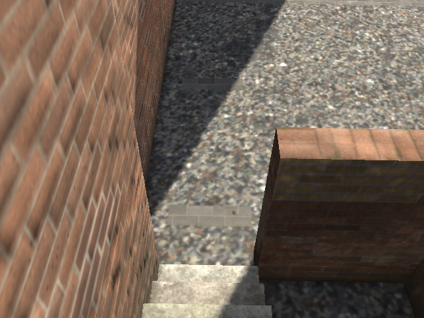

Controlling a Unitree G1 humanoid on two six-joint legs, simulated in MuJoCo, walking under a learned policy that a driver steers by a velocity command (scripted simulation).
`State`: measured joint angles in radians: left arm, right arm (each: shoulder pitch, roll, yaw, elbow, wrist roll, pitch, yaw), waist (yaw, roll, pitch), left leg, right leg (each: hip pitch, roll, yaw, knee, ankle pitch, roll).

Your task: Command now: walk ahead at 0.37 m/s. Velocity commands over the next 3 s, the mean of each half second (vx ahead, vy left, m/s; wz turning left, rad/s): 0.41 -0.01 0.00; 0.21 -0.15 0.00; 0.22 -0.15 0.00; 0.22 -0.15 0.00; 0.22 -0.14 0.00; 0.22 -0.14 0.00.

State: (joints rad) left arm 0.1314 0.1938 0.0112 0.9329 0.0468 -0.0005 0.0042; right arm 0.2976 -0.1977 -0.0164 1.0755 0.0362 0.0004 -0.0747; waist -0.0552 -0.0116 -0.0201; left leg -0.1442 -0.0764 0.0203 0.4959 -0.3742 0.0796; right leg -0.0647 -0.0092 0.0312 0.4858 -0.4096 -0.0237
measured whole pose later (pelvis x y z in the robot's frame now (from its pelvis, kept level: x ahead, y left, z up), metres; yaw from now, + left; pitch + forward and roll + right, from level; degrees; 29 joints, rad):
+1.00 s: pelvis +0.24 -0.03 -0.41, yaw +1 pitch +0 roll +5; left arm 0.18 0.22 0.07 0.88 -0.03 -0.06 -0.04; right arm 0.45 -0.20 -0.06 1.02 -0.03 -0.01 -0.08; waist -0.07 -0.08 0.00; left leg -0.55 0.13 0.00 1.83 -0.89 0.03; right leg -0.25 -0.03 0.11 0.36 -0.08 0.00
